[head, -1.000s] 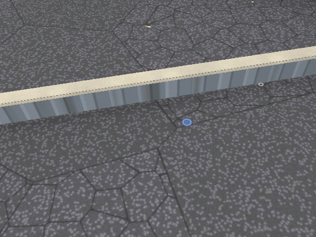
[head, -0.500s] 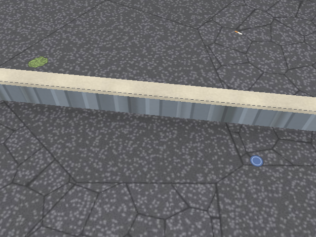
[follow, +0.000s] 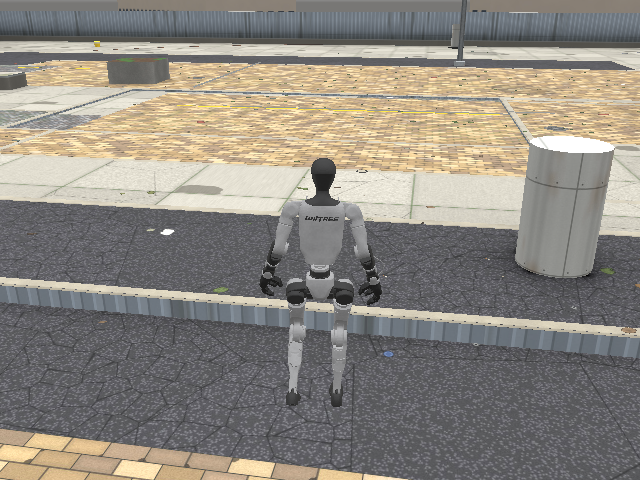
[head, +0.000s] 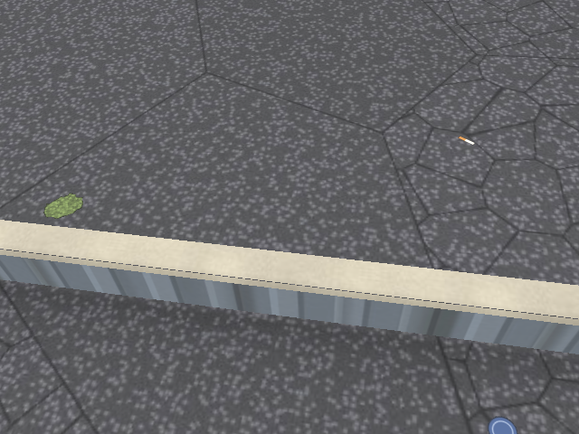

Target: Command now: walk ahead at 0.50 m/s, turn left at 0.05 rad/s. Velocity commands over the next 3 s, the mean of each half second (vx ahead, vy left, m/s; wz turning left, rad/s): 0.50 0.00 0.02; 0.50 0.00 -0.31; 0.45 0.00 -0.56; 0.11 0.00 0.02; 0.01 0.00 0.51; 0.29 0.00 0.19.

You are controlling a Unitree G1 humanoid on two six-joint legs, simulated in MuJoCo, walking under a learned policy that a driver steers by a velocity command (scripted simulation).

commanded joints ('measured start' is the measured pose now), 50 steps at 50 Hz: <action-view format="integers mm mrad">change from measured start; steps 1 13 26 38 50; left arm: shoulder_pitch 71 231 156 -146 109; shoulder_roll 123 144 63 19 75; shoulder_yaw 24 30 3 -23 29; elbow -8 100 100 8 78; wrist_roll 1 -11 14 6 -20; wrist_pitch -5 0 46 50 61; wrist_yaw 2 3 -9 -13 30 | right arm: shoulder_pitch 70 -281 -8 104 -55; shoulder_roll -51 -36 -62 -63 -8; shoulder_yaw -10 17 -5 -3 14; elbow -40 -112 47 157 8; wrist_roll -25 7 23 9 -17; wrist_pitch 17 8 -36 -50 -20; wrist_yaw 20 25 -6 -28 1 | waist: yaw -21 68 24 -27 -4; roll -120 -127 49 33 -33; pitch -60 43 5 63 1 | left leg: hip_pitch -97 -106 301 401 -349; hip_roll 58 52 213 221 81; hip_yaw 9 100 -129 166 32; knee -21 -550 -990 -957 402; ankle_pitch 54 266 360 662 53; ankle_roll -10 -7 158 123 -22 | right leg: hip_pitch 144 296 -186 -202 202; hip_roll -246 -246 -126 -91 -214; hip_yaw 260 147 51 -37 406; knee -242 -281 596 253 -184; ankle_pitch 258 265 -104 108 100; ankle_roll -133 -117 11 -1 -243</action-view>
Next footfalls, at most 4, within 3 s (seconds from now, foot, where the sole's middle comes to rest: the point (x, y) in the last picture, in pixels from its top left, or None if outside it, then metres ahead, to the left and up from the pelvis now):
0.36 left None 0.33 0.12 -0.77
0.88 right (345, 392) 0.57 -0.07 -0.77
1.38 left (321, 229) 0.95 -0.03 -0.63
1.84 right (416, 222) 0.97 -0.27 -0.63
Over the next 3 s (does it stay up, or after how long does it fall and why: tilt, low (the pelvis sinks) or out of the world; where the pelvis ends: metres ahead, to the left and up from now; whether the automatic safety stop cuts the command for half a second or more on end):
stays up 1.06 -0.09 0.14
